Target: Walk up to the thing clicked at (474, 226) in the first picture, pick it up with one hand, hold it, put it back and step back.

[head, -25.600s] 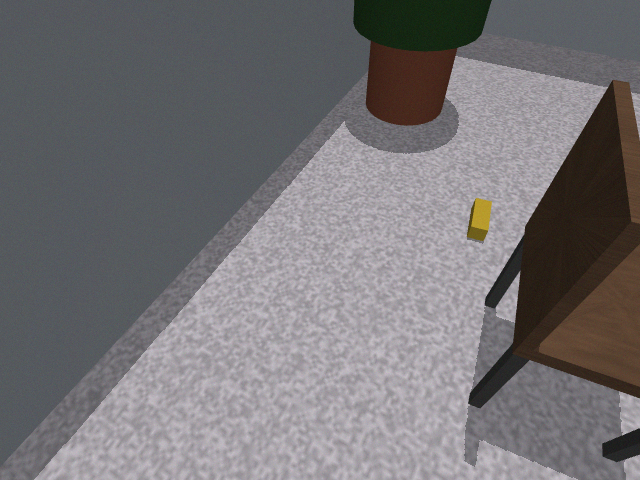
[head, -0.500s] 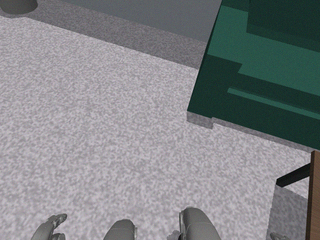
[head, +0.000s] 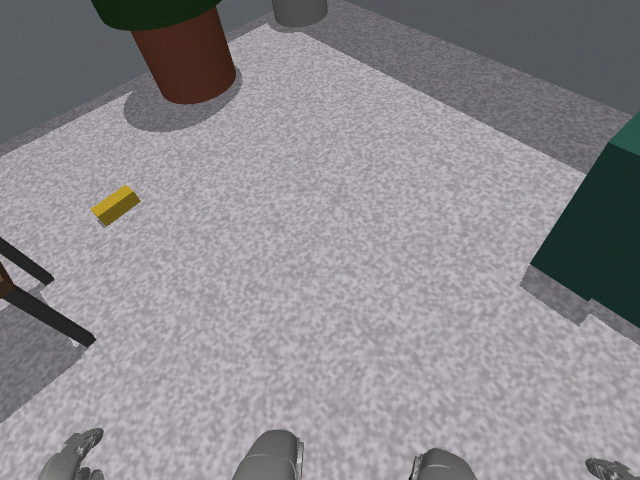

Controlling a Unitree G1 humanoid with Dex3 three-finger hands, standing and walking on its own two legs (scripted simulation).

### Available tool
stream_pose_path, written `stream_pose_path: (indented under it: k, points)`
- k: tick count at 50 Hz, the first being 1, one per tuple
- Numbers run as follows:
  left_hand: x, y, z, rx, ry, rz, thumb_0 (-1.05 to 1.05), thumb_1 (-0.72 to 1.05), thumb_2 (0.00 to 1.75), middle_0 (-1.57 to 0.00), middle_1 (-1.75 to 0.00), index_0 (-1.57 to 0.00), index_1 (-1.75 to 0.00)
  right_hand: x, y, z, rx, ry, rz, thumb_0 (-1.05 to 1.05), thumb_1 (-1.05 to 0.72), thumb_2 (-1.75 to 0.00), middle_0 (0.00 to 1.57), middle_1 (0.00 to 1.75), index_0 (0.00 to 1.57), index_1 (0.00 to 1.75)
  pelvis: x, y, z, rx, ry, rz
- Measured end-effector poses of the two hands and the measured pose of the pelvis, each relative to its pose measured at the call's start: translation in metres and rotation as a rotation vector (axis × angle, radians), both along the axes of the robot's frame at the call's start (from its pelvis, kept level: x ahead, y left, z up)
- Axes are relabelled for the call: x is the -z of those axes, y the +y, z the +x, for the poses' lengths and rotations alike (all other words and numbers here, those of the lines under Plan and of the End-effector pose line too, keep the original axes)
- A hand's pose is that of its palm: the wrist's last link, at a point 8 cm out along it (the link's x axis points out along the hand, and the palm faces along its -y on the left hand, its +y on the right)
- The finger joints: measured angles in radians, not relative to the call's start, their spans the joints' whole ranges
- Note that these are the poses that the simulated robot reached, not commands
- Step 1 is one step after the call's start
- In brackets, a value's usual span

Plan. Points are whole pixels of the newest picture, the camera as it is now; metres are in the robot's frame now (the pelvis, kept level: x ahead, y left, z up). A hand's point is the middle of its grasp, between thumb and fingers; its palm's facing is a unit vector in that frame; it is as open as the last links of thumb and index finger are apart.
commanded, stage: walk up
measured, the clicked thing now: (116, 205) +1.17 +1.03 -0.72
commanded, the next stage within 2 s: none
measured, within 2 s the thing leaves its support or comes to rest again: neither
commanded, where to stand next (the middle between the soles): +0.12 +0.07 m, yaw +30 degrees
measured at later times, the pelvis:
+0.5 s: pelvis +0.00 +0.06 +0.00, yaw +18 degrees
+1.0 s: pelvis +0.03 +0.07 -0.01, yaw +29 degrees
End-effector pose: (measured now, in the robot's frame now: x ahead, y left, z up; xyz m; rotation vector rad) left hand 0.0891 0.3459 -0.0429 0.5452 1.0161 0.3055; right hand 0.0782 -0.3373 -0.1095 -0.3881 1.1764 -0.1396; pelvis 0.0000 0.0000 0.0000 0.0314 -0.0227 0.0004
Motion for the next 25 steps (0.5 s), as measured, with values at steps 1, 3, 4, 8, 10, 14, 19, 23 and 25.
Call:
stream_pose_path:
  k: [1,3,4,8,10,14,19,23,25]
  points:
    - [0.001,0.006,-0.013,-0.021,0.000,0.001,0.01,0.90,0.90,-0.21,-0.30,-0.21,-0.30,-0.001,0.003,0.004,-0.019,0.008,-0.004,0.01,-0.90,-0.90,0.21,0.30,0.20,0.30,0.000,0.001,-0.003,-0.019,-0.003,-0.003]
    - [0.006,0.019,-0.041,-0.062,0.010,-0.001,0.01,0.90,0.90,-0.21,-0.30,-0.21,-0.30,-0.005,0.011,0.014,-0.059,0.009,-0.011,0.01,-0.90,-0.90,0.21,0.30,0.20,0.30,0.002,0.006,-0.009,-0.055,-0.007,-0.010]
    - [0.009,0.026,-0.055,-0.083,0.020,-0.004,0.01,0.90,0.90,-0.21,-0.30,-0.21,-0.30,-0.007,0.017,0.020,-0.078,0.003,-0.014,0.01,-0.90,-0.90,0.20,0.30,0.20,0.30,0.003,0.010,-0.012,-0.071,-0.009,-0.015]
    - [0.033,0.055,-0.107,-0.173,0.065,-0.029,0.01,0.90,0.90,-0.21,-0.30,-0.21,-0.30,-0.017,0.046,0.044,-0.148,-0.056,-0.033,0.01,-0.90,-0.90,0.21,0.30,0.20,0.30,0.012,0.029,-0.021,-0.129,-0.008,-0.033]
    - [0.049,0.068,-0.127,-0.220,0.090,-0.045,0.01,0.90,0.90,-0.21,-0.30,-0.21,-0.30,-0.022,0.060,0.049,-0.163,-0.099,-0.048,0.01,-0.90,-0.90,0.21,0.30,0.20,0.30,0.018,0.040,-0.024,-0.139,-0.026,-0.012]
    - [0.065,0.068,-0.145,-0.292,0.116,-0.123,0.01,0.90,0.90,-0.20,-0.30,-0.21,-0.30,-0.034,0.081,0.044,-0.177,-0.115,-0.064,0.00,-0.90,-0.90,0.21,0.30,0.20,0.30,0.011,0.054,-0.022,-0.209,-0.038,-0.036]
    - [0.065,0.054,-0.152,-0.321,0.076,-0.200,0.01,0.90,0.90,-0.20,-0.30,-0.21,-0.30,-0.040,0.096,0.046,-0.220,-0.065,-0.082,0.00,-0.90,-0.90,0.21,0.30,0.21,0.30,0.000,0.062,-0.017,-0.275,-0.031,-0.035]
    - [0.066,0.043,-0.166,-0.363,0.121,-0.220,0.01,0.90,0.90,-0.20,-0.30,-0.21,-0.30,-0.034,0.104,0.062,-0.262,-0.059,-0.080,0.01,-0.90,-0.90,0.21,0.30,0.21,0.30,0.000,0.064,-0.010,-0.307,-0.017,-0.023]
    - [0.066,0.037,-0.171,-0.387,0.145,-0.218,0.01,0.90,0.90,-0.20,-0.30,-0.21,-0.30,-0.027,0.107,0.073,-0.286,-0.057,-0.072,0.01,-0.90,-0.90,0.21,0.30,0.21,0.30,0.002,0.062,-0.004,-0.322,-0.006,-0.020]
